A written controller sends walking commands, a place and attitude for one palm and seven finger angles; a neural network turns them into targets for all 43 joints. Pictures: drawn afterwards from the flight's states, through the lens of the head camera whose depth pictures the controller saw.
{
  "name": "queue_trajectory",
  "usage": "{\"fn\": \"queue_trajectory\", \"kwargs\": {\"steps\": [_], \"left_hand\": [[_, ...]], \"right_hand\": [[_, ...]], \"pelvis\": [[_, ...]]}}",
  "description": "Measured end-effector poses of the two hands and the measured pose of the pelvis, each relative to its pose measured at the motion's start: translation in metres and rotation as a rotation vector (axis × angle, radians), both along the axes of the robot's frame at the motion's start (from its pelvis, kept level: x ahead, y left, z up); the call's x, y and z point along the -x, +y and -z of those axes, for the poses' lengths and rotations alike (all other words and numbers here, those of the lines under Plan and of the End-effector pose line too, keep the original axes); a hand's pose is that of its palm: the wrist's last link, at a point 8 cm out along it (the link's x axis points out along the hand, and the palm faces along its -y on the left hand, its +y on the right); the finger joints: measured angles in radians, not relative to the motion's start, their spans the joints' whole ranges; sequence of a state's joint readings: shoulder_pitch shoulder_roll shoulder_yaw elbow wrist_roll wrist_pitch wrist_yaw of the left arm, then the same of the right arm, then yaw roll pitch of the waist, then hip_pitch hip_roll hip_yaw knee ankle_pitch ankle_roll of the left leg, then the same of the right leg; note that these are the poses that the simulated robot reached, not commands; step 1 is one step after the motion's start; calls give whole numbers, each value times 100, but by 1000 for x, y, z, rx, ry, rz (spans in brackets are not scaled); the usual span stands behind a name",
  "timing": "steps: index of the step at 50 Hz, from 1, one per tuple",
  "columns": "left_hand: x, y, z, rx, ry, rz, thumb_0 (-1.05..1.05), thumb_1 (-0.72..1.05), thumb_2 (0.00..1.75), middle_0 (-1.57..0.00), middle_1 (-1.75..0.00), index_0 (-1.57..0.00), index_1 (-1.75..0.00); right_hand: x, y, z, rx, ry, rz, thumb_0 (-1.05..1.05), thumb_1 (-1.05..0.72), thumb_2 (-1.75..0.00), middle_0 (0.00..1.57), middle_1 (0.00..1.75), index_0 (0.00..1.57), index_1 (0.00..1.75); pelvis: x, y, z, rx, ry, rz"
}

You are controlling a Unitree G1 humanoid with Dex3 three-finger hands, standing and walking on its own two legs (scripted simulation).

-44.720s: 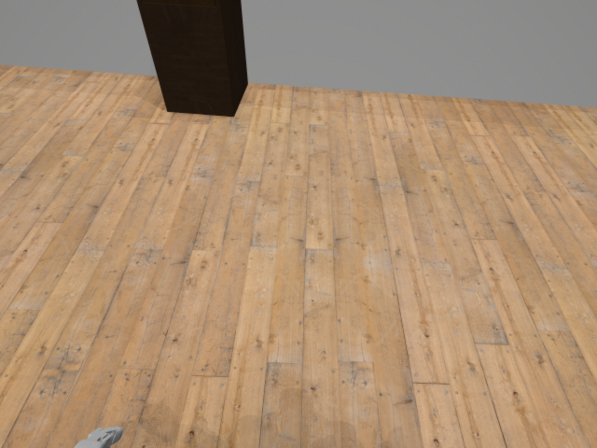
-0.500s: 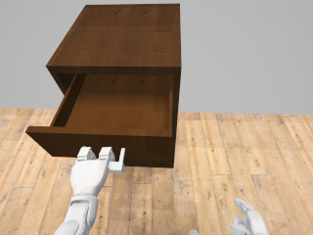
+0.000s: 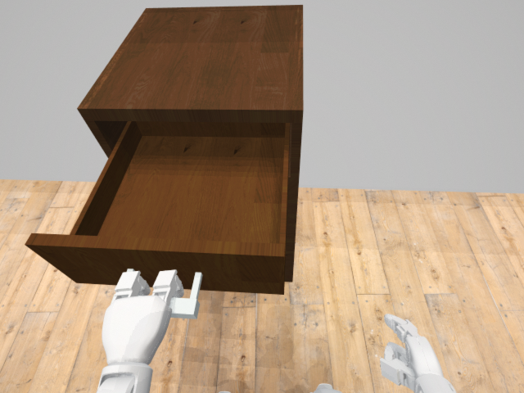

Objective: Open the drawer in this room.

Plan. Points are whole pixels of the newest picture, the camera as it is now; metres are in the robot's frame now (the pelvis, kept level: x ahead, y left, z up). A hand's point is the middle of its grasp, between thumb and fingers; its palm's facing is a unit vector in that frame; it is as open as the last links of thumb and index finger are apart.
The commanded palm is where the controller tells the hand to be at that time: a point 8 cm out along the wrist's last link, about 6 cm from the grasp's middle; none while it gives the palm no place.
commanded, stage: pull the drawer open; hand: left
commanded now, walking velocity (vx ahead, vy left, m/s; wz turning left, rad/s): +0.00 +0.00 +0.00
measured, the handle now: (159, 292) +0.27 +0.19 -0.01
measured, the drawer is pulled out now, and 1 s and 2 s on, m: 0.28 0.30 0.29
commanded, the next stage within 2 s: open the thumb to release the handle in 0.32 s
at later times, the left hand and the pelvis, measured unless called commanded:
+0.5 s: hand (146, 345) +0.20 +0.20 -0.03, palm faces +0.02 -0.07 -1.00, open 5.7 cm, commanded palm +0.16 +0.21 +0.02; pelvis +0.00 +0.00 -0.02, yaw +0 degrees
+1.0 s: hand (147, 346) +0.19 +0.19 -0.03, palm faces +0.02 -0.08 -1.00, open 13.1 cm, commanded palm +0.17 +0.20 +0.02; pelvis -0.02 -0.01 +0.00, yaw +1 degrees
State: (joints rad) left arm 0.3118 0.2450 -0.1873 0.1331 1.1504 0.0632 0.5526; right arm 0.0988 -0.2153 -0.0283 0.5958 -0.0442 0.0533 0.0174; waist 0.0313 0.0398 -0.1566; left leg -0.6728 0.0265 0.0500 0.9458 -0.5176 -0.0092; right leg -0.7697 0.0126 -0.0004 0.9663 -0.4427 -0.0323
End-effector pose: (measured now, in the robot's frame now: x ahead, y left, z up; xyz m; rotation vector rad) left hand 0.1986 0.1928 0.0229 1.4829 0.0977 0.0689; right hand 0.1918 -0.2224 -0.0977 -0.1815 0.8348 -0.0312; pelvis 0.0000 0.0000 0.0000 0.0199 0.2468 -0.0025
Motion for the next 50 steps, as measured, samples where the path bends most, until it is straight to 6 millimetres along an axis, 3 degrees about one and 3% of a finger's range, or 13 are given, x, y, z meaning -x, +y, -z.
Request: {"fn": "queue_trajectory", "kwargs": {"steps": [9,21,29,34,45,50], "left_hand": [[23,1,-1,23,-3,1,5,69,79,-28,-135,-41,-135],[27,2,-2,24,-12,13,4,70,75,-28,-135,-41,-135],[24,4,1,-15,-58,14,1,66,77,-34,-134,-40,-133],[22,2,-1,-7,-54,-18,1,47,71,-36,-131,-39,-131],[26,2,-3,-5,-27,-11,0,-18,44,-34,-124,-34,-123],[27,2,-2,-8,-30,-3,0,-37,36,-33,-123,-32,-121]], "right_hand": [[-5,1,0,0,-20,-25,1,-90,-90,20,30,20,30],[-4,-1,6,-11,-33,-24,1,-90,-90,20,30,20,30],[5,-3,22,14,20,-19,1,-90,-90,20,30,20,30],[12,-3,19,10,28,3,1,-90,-90,20,30,20,30],[18,-10,4,31,-4,19,1,-90,-90,20,30,20,30],[19,-14,4,44,-9,20,1,-90,-90,20,30,20,30]], "pelvis": [[0,-2,4,-8,5,9],[-1,-2,12,-11,24,24],[6,-2,16,-10,24,3],[10,-4,11,-12,10,-1],[20,-9,4,-12,-19,-4],[23,-9,4,-12,-22,-8]]}}
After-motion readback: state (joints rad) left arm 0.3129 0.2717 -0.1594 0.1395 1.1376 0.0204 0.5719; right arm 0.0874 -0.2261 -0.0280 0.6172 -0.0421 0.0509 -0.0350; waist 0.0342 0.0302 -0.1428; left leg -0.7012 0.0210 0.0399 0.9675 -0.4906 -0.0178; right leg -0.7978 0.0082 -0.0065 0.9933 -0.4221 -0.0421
